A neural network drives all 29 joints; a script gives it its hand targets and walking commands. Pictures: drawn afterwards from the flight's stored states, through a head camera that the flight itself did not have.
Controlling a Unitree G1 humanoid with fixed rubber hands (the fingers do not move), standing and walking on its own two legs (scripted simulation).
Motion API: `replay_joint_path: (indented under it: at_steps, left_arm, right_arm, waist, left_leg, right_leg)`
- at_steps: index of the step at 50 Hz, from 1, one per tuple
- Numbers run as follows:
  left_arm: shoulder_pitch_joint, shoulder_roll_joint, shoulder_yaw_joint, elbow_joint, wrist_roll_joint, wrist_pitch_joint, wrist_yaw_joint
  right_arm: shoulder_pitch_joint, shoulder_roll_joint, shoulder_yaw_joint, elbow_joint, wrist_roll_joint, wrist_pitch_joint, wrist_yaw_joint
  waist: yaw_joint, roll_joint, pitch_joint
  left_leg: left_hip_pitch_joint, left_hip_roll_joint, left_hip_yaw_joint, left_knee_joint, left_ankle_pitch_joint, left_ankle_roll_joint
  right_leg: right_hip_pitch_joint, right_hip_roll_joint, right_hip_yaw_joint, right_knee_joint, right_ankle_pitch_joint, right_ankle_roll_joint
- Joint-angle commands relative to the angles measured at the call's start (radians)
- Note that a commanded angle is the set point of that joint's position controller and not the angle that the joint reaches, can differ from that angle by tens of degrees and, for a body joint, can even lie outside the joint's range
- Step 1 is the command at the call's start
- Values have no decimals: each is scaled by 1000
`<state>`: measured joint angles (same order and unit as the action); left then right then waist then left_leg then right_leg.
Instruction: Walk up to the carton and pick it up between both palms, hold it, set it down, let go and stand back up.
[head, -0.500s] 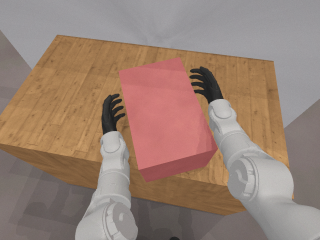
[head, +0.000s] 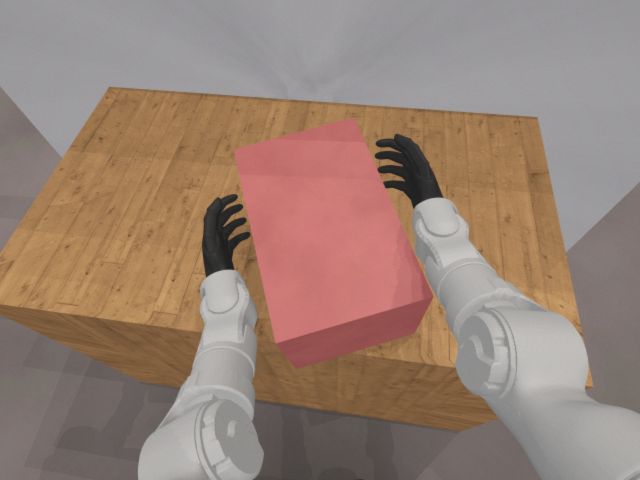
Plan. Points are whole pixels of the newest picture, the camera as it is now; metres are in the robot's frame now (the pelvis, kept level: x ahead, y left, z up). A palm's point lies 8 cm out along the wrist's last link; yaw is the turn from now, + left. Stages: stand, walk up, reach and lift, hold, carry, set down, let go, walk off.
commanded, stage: reach and lift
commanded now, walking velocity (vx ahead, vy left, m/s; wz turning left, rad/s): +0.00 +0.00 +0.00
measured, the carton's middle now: (325, 242) +0.43 +0.03 -0.03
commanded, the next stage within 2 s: none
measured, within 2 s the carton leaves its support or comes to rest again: leaves its support in 0.72 s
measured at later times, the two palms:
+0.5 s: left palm (206, 269) +0.35 +0.18 +0.02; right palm (413, 214) +0.42 -0.08 +0.06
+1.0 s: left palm (179, 251) +0.34 +0.18 +0.09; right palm (428, 219) +0.38 -0.08 +0.11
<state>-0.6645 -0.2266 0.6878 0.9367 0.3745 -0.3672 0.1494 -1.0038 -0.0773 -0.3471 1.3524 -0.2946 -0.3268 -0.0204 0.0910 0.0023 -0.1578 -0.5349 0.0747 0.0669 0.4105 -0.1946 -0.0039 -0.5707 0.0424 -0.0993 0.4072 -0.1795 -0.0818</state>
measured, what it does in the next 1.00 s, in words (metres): stands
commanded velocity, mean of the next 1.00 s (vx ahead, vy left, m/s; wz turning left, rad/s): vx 0.00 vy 0.00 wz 0.00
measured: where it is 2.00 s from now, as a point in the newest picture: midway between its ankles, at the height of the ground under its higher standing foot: outside the picture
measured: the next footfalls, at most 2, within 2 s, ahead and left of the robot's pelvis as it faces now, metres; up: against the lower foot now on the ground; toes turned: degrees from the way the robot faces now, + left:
none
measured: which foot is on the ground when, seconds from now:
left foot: down 0.00-1.00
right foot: down 0.00-1.00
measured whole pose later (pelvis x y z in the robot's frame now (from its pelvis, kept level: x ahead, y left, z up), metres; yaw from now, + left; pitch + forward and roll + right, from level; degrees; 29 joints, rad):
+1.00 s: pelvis -0.04 +0.03 +0.01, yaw +2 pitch +6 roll +0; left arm -0.67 -0.09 0.32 0.89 0.16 0.02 0.21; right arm -0.83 -0.05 -0.15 1.14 0.03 -0.07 -0.14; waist 0.01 0.00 -0.15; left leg -0.33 0.04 0.03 0.39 -0.17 -0.02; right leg -0.33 0.01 -0.13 0.34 -0.13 -0.04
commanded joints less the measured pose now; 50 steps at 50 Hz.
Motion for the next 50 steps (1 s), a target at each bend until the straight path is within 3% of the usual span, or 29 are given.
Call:
replay_joint_path:
  at_steps: [1,11,20,24,31,35,38,41,44,50]
  left_arm:
    - [-352,-188,-173,52,32,-31,-63]
    - [-384,-154,-195,85,-10,-57,-48]
    - [-453,-212,-283,31,-41,-37,-53]
    - [-514,-289,-388,-17,-63,-25,-64]
    - [-670,-463,-677,-140,-157,-7,-60]
    - [-743,-534,-815,-217,-211,19,-54]
    - [-783,-550,-854,-248,-231,65,-52]
    - [-804,-537,-826,-247,-234,139,-51]
    - [-807,-518,-765,-242,-218,225,-51]
    - [-767,-488,-675,-275,-173,381,-65]
  right_arm:
    - [-185,567,161,80,-36,-38,45]
    - [-177,567,219,58,29,-4,31]
    - [-150,613,246,13,56,35,29]
    - [-156,661,268,-39,52,29,26]
    - [-230,739,384,-167,105,-8,8]
    - [-265,774,460,-264,156,10,0]
    - [-282,793,487,-307,189,66,0]
    - [-297,804,477,-307,221,144,9]
    - [-311,802,458,-295,263,217,23]
    - [-341,781,438,-338,329,308,33]
  waist:
    - [66,-76,-381]
    - [58,-61,-402]
    - [30,-29,-414]
    - [8,-5,-446]
    - [-63,28,-583]
    - [-108,28,-637]
    - [-126,15,-583]
    - [-118,0,-472]
    - [-91,0,-390]
    - [-52,-9,-301]
  left_leg:
    - [-193,-70,44,-29,195,34]
    - [-165,-79,42,-43,204,32]
    - [-87,-78,26,-59,232,21]
    - [-22,-72,13,-57,272,3]
    - [166,-69,-42,-5,387,-52]
    - [236,-71,-83,20,377,-66]
    - [232,-74,-102,4,273,-56]
    - [199,-73,-104,-34,144,-37]
    - [212,-70,-96,-60,110,-25]
    - [292,-75,-63,-87,143,-16]
  right_leg:
    - [695,-84,98,98,680,129]
    - [695,-52,98,68,607,118]
    - [724,-29,90,48,599,96]
    - [743,-17,79,47,636,84]
    - [648,11,57,22,606,78]
    - [575,14,52,0,514,77]
    - [534,2,54,-21,377,76]
    - [508,-19,61,-43,210,73]
    - [502,-30,67,-64,110,71]
    - [565,-32,79,-88,139,88]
